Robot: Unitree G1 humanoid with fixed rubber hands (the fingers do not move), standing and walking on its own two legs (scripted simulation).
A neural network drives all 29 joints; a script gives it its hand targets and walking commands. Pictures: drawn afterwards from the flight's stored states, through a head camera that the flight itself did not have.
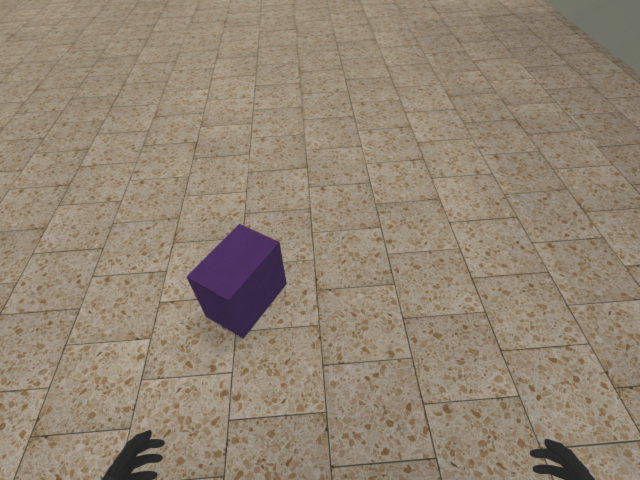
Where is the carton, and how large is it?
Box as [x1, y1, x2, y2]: [187, 224, 286, 338]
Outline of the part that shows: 238,224 187,276 187,278 205,315 243,338 286,283 279,242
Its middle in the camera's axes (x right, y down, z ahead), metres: -0.27 +0.14 +1.38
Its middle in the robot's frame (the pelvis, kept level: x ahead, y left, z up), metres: +0.87 +0.32 -0.65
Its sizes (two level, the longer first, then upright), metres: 0.269 0.176 0.249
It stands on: the floor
